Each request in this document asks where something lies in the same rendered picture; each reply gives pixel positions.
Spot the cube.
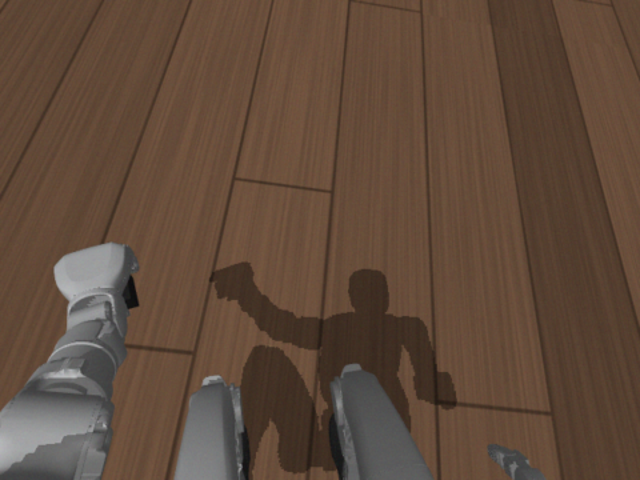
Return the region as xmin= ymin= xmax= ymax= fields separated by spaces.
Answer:
xmin=122 ymin=275 xmax=139 ymax=309

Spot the left robot hand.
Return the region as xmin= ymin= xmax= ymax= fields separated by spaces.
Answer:
xmin=54 ymin=242 xmax=139 ymax=317

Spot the left robot arm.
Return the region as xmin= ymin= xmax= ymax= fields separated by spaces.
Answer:
xmin=0 ymin=288 xmax=128 ymax=480

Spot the right robot hand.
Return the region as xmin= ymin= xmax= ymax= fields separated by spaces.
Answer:
xmin=487 ymin=444 xmax=547 ymax=480

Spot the right robot foot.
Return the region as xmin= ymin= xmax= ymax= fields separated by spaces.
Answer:
xmin=329 ymin=413 xmax=346 ymax=480

